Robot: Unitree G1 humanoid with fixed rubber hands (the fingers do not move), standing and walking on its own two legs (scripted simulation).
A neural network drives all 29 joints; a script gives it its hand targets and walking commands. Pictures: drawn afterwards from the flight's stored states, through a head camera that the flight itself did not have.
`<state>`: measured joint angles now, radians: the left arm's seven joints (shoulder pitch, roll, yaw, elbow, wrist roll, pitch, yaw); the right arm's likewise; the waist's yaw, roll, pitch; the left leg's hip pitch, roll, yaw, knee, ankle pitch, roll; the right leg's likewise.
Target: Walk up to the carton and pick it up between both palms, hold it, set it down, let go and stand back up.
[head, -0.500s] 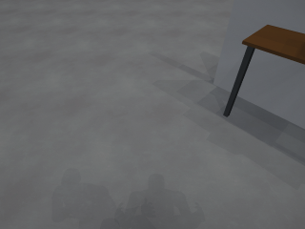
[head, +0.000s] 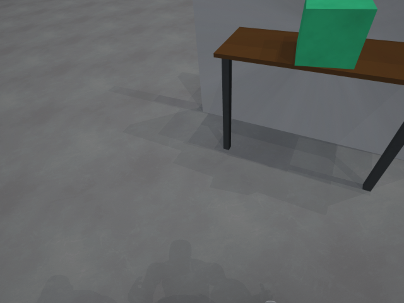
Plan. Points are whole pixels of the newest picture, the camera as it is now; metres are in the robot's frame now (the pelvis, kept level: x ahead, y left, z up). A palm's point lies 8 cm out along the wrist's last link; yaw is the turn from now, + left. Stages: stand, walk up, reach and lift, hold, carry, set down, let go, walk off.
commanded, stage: walk up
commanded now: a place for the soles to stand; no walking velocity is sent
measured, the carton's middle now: (329, 29) +1.13 -0.56 +0.05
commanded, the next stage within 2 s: none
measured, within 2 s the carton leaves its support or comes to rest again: neither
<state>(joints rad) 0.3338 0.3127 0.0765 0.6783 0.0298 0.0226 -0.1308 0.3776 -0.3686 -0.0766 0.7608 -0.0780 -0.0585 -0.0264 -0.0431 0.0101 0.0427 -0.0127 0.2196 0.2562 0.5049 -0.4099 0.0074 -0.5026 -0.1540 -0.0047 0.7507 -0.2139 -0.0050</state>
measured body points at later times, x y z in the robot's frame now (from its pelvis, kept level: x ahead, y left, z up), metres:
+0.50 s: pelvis +0.21 -0.09 +0.01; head +0.23 -0.10 +0.46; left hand +0.23 +0.17 -0.11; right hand +0.29 -0.36 -0.10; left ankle +0.38 +0.01 -0.70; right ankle +0.11 -0.17 -0.72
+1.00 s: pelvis +0.41 -0.14 +0.01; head +0.44 -0.14 +0.46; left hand +0.62 +0.03 -0.11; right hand +0.28 -0.37 -0.11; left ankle +0.39 -0.01 -0.72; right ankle +0.48 -0.32 -0.69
